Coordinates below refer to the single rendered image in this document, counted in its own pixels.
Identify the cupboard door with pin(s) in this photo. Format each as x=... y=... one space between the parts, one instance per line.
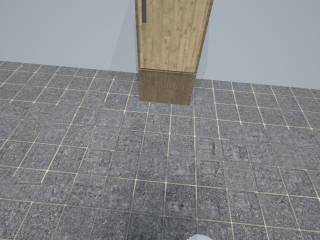
x=171 y=37

